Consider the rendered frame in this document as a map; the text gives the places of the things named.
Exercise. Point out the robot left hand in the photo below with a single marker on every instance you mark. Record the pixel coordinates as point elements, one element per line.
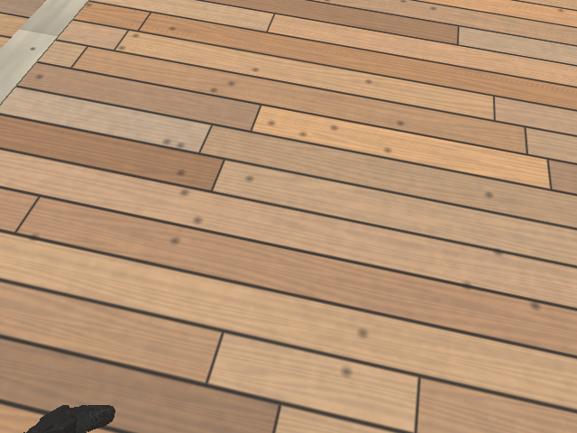
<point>80,419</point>

